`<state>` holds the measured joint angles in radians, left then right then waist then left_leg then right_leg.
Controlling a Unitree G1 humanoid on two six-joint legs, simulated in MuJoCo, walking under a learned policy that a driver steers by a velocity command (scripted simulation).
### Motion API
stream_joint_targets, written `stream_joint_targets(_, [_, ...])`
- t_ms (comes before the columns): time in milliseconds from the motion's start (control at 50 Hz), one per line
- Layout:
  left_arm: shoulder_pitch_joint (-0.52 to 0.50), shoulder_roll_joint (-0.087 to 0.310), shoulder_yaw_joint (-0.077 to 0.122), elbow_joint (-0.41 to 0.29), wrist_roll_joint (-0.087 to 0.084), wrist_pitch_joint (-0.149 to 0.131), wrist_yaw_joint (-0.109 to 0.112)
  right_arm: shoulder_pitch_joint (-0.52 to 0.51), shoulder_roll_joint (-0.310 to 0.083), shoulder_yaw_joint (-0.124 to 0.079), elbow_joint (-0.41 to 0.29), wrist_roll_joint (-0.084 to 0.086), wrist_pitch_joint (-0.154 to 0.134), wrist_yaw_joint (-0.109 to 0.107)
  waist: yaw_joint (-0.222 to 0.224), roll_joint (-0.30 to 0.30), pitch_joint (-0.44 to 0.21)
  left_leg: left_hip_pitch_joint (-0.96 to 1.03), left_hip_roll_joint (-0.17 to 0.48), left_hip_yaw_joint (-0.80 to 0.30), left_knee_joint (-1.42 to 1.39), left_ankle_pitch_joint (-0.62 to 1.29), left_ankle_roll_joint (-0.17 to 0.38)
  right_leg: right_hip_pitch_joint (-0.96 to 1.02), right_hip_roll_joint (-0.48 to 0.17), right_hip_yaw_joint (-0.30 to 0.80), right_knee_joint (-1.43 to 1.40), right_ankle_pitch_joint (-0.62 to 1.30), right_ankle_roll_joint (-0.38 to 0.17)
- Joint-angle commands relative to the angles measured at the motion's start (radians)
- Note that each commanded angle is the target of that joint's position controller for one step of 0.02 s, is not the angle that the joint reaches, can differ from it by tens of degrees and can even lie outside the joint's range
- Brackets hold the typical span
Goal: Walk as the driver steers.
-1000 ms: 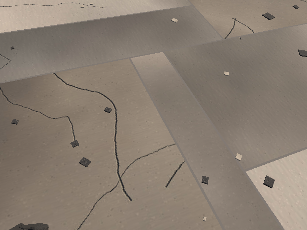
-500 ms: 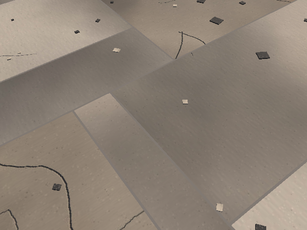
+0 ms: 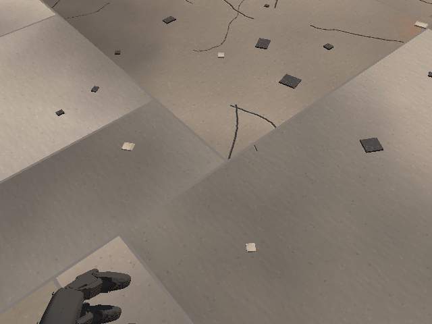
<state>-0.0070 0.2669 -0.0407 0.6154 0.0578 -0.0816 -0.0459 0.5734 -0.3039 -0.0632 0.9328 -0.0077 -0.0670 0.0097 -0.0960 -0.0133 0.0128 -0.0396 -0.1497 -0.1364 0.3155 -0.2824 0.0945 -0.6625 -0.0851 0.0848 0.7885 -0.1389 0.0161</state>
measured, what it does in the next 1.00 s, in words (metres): walks ahead, turning right: right foot, then left foot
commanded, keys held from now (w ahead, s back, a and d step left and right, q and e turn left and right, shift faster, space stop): w+q+shift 0.18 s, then w+e+shift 0.82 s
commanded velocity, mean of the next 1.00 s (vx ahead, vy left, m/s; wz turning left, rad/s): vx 1.00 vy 0.00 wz -0.25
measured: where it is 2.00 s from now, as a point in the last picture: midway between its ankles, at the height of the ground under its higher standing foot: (238, 52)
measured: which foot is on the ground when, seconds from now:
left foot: down 0.00-0.14, up 0.16-0.48, down 0.50-0.94, up 0.96-1.00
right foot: up 0.00-0.10, down 0.12-0.50, up 0.52-0.92, down 0.94-1.00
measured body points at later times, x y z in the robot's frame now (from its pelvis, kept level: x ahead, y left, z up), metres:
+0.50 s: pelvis +0.48 +0.01 -0.02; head +0.50 +0.02 +0.43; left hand +0.30 +0.25 -0.14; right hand +0.81 -0.15 -0.05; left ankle +0.61 +0.13 -0.74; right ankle +0.29 -0.17 -0.73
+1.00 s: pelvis +0.95 -0.02 -0.05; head +0.97 -0.03 +0.40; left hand +1.18 +0.21 -0.14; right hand +0.90 -0.28 -0.18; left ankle +0.74 +0.17 -0.60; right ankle +1.04 -0.05 -0.74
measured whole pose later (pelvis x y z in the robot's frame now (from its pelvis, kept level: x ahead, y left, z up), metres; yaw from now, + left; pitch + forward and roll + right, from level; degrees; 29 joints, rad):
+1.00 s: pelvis +0.95 -0.02 -0.05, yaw -18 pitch -1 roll +1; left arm 0.15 0.33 0.06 0.74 0.02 0.00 -0.04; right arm 0.35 -0.26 -0.03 0.84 -0.04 -0.06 -0.01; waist -0.01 -0.01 0.06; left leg -0.09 0.05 0.08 1.31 -0.40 -0.03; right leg -0.52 0.13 -0.12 0.79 -0.27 -0.22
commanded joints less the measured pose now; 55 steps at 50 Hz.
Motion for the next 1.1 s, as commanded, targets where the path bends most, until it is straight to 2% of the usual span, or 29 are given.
stream_joint_targets(20, [-0.029, 0.092, 0.017, -0.06, -0.024, -0.002, -0.003, -0.167, -0.192, -0.051, -0.125, 0.019, -0.038, 0.012, 0.079, 0.058, 0.078, -0.41, 0.211, -0.24, -0.236, 0.262, 0.127, 0.411, 0.052, -0.085, -0.155, 0.237, 0.014])
stream_joint_targets(80, [0.037, 0.149, 0.046, -0.039, -0.018, -0.008, 0.025, -0.101, -0.216, -0.061, -0.102, 0.017, -0.025, 0.006, 0.09, 0.042, -0.015, -0.181, 0.212, -0.231, 0.015, 0.584, 0.071, 0.484, 0.1, -0.089, -0.255, 0.09, -0.006])
stream_joint_targets(120, [0.338, 0.221, 0.089, 0.029, -0.006, -0.02, 0.059, -0.129, -0.22, -0.062, -0.104, 0.008, -0.028, 0.01, 0.249, 0.012, -0.197, -0.304, 0.132, -0.168, 0.486, 0.596, 0.025, 0.852, 0.03, -0.037, -0.233, -0.072, -0.037])
stream_joint_targets(140, [0.554, 0.299, 0.118, 0.055, 0.019, -0.021, 0.081, -0.156, -0.077, -0.027, -0.139, 0.002, -0.039, 0.003, 0.303, -0.145, -0.336, -0.466, 0.076, -0.095, 0.84, 0.036, 0.029, 1.057, -0.252, 0.262, -0.267, -0.447, -0.068])
stream_joint_targets(160, [0.473, 0.363, 0.134, 0.048, 0.02, -0.006, 0.075, -0.057, -0.015, -0.001, -0.206, 0.049, -0.031, 0.001, 0.188, -0.413, -0.431, -0.682, 0.037, 0.008, 1.076, -0.213, 0.012, 1.098, -0.451, 0.814, -0.526, -0.673, -0.158])
stream_joint_targets(180, [0.367, 0.251, 0.125, 0.035, 0.007, 0.002, 0.072, -0.158, -0.089, -0.007, -0.177, 0.017, -0.008, -0.009, 0.185, -0.204, -0.234, -0.784, 0.135, 0.033, 1.118, -0.097, 0.019, 0.95, -0.38, 0.722, -0.552, -0.738, -0.163])
stream_joint_targets(220, [0.325, 0.131, 0.097, 0.072, 0.006, -0.007, 0.056, -0.271, -0.072, -0.004, -0.178, -0.019, -0.002, 0.018, 0.168, -0.052, -0.049, -0.74, 0.187, 0.038, 1.007, 0.015, 0.01, 0.724, -0.249, 0.393, -0.533, -0.335, -0.163])
stream_joint_targets(280, [0.409, 0.083, 0.084, 0.169, -0.018, -0.034, 0.047, -0.342, -0.007, 0.016, -0.232, -0.039, 0.013, 0.043, 0.107, -0.117, 0.012, -0.727, 0.18, 0.0, 0.894, -0.059, -0.007, 0.629, -0.169, 0.246, -0.552, -0.061, -0.183])
stream_joint_targets(340, [0.404, 0.102, 0.091, 0.2, -0.051, -0.043, 0.047, -0.516, -0.029, 0.034, -0.328, -0.063, 0.01, 0.06, 0.076, -0.081, 0.074, -0.776, 0.231, 0.086, 0.645, 0.029, -0.038, 0.587, -0.137, 0.168, -0.643, 0.026, -0.21])
stream_joint_targets(400, [0.369, 0.182, 0.116, 0.198, -0.056, -0.042, 0.038, -0.565, -0.023, 0.056, -0.34, -0.034, 0.001, 0.085, 0.059, -0.065, 0.074, -0.317, 0.167, 0.184, 0.373, 0.247, -0.056, 0.307, -0.096, 0.075, -0.763, 0.157, -0.197])
stream_joint_targets(440, [0.382, 0.239, 0.129, 0.206, -0.058, -0.043, 0.028, -0.5, -0.084, 0.036, -0.309, -0.03, 0.005, 0.065, 0.016, -0.038, 0.04, -0.168, 0.141, 0.18, 0.341, 0.238, -0.049, 0.359, -0.113, 0.05, -0.68, 0.414, -0.184])
stream_joint_targets(480, [0.416, 0.268, 0.134, 0.226, -0.058, -0.035, 0.027, -0.258, -0.136, 0.005, -0.227, -0.044, 0.004, 0.027, -0.104, 0.007, -0.117, 0.129, 0.104, 0.185, 0.289, 0.14, -0.036, 0.377, -0.05, -0.006, -0.268, 0.623, -0.15])
stream_joint_targets(500, [0.419, 0.236, 0.125, 0.226, -0.052, -0.035, 0.028, -0.112, -0.195, -0.017, -0.199, -0.062, 0.001, 0.002, -0.173, 0.014, -0.196, 0.339, 0.216, 0.096, 0.3, 0.025, -0.03, 0.219, 0.01, -0.015, 0.022, 0.453, -0.133])
stream_joint_targets(520, [0.478, 0.056, 0.088, 0.193, -0.052, -0.031, 0.033, -0.032, -0.279, -0.03, -0.199, -0.095, -0.011, -0.016, -0.112, 0.269, -0.313, 0.464, 0.527, -0.294, 0.189, -0.355, -0.012, 0.043, 0.101, -0.017, 0.446, -0.345, -0.122])
stream_joint_targets(540, [0.519, 0.093, 0.095, 0.158, -0.091, -0.019, 0.039, -0.082, -0.29, -0.035, -0.22, -0.073, -0.003, -0.018, -0.061, 0.312, -0.374, 0.396, 0.635, -0.694, -0.059, -0.487, 0.019, -0.057, 0.132, 0.029, 0.609, -0.315, -0.137])
stream_joint_targets(580, [0.395, 0.125, 0.101, 0.169, -0.06, 0.007, 0.034, -0.269, -0.136, -0.008, -0.224, -0.047, -0.008, -0.016, 0.012, 0.113, -0.073, 0.14, 0.526, -0.378, -0.057, -0.309, 0.035, -0.114, 0.02, -0.005, 0.568, -0.126, -0.129])
stream_joint_targets(620, [0.388, 0.094, 0.103, 0.199, -0.041, 0.033, 0.017, -0.282, -0.07, 0.009, -0.199, -0.043, -0.021, -0.01, 0.066, 0.076, 0.009, -0.01, 0.427, -0.114, -0.071, -0.001, -0.003, -0.033, -0.024, 0.001, 0.51, -0.112, -0.115])
stream_joint_targets(640, [0.407, 0.064, 0.097, 0.185, -0.037, 0.049, 0.008, -0.277, -0.081, 0.006, -0.182, -0.03, -0.03, -0.011, 0.098, 0.155, -0.008, -0.028, 0.452, -0.096, -0.099, -0.007, 0.019, -0.028, -0.027, -0.018, 0.507, -0.12, -0.102])
stream_joint_targets(720, [0.188, 0.032, 0.087, 0.092, -0.031, 0.077, -0.018, -0.247, -0.022, 0.016, -0.124, -0.01, -0.063, -0.003, 0.113, 0.084, 0.098, -0.039, 0.416, 0.158, -0.181, 0.286, -0.002, -0.156, -0.06, -0.054, 0.418, -0.005, -0.096])
stream_joint_targets(800, [0.042, 0.031, 0.066, 0.026, -0.037, 0.069, -0.051, -0.271, -0.06, 0.009, -0.105, -0.013, -0.071, -0.017, 0.131, 0.043, 0.133, -0.072, 0.341, 0.388, -0.24, 0.508, -0.038, 0.001, -0.008, -0.185, 0.068, 0.187, -0.143])
stream_joint_targets(840, [0.029, 0.044, 0.065, 0.021, -0.037, 0.066, -0.055, -0.221, -0.115, 0.001, -0.096, -0.012, -0.067, -0.026, 0.137, 0.056, 0.098, -0.007, 0.351, 0.423, -0.16, 0.932, -0.053, 0.137, 0.073, -0.267, -0.025, 0.208, -0.176])
stream_joint_targets(880, [0.183, 0.105, 0.085, 0.064, -0.04, 0.067, -0.041, -0.234, -0.191, -0.018, -0.111, -0.018, -0.039, -0.04, 0.236, 0.109, -0.013, 0.089, 0.384, 0.419, 0.075, 1.297, -0.063, 0.298, 0.146, -0.285, -0.035, 0.116, -0.207])
stream_joint_targets(920, [0.564, 0.195, 0.134, 0.178, -0.039, 0.067, -0.012, -0.307, -0.223, -0.031, -0.147, -0.029, -0.001, -0.042, 0.405, 0.093, -0.194, -0.037, 0.401, 0.377, 0.597, 1.243, -0.045, 0.716, 0.191, -0.209, -0.077, -0.004, -0.26])
stream_joint_targets(940, [0.566, 0.243, 0.161, 0.202, -0.045, 0.075, 0.017, -0.287, -0.167, -0.022, -0.133, -0.04, 0.002, -0.023, 0.36, -0.034, -0.15, -0.256, 0.265, 0.366, 0.966, 0.443, -0.069, 0.849, 0.15, -0.101, -0.123, -0.095, -0.286])
stream_joint_targets(960, [0.429, 0.349, 0.176, 0.163, -0.03, 0.091, 0.028, -0.21, -0.031, 0.015, -0.218, -0.041, -0.012, -0.01, 0.175, -0.281, -0.138, -0.658, 0.116, 0.298, 1.346, -0.231, -0.124, 0.986, -0.052, 0.366, -0.196, -0.026, -0.398])
stream_joint_targets(980, [0.439, 0.377, 0.19, 0.121, -0.035, 0.096, 0.026, -0.26, -0.09, 0.018, -0.296, -0.03, -0.038, -0.013, 0.215, -0.191, -0.295, -0.801, 0.121, 0.082, 1.379, -0.184, -0.111, 1.084, -0.151, 0.696, -0.432, -0.24, -0.502])
stream_joint_targets(1020, [0.394, 0.265, 0.169, 0.14, -0.039, 0.079, 0.042, -0.333, -0.12, 0.025, -0.284, -0.033, -0.06, -0.016, 0.147, 0.061, -0.04, -0.799, 0.223, 0.061, 1.173, -0.05, -0.102, 0.793, -0.141, 0.625, -0.563, -0.257, -0.408])
stream_joint_targets(1040, [0.347, 0.222, 0.153, 0.143, -0.039, 0.063, 0.048, -0.32, -0.1, 0.032, -0.263, -0.045, -0.046, -0.018, 0.098, 0.11, 0.0, -0.708, 0.263, 0.074, 1.104, -0.032, -0.102, 0.645, -0.098, 0.493, -0.558, -0.171, -0.361])
stream_joint_targets(1100, [0.333, 0.139, 0.116, 0.16, -0.047, 0.003, 0.049, -0.278, -0.057, 0.046, -0.232, -0.053, 0.016, 0.005, 0.038, 0.094, 0.041, -0.541, 0.329, 0.098, 0.917, -0.023, -0.129, 0.383, -0.019, 0.278, -0.602, 0.032, -0.317])
Velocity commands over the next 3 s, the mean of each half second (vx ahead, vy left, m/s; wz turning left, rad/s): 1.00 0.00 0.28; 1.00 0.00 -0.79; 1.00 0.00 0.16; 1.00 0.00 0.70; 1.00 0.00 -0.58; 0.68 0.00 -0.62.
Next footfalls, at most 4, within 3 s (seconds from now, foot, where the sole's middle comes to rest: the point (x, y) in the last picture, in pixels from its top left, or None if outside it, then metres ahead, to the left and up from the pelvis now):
0.12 right None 0.33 -0.17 -0.78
0.50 left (165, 280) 0.65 0.15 -0.78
0.94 right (217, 173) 1.07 -0.06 -0.78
1.40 left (219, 96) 1.53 -0.12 -0.78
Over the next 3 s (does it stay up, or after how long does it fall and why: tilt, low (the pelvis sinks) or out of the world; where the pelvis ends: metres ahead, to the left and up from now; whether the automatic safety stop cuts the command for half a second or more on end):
stays up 2.77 -0.29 -0.02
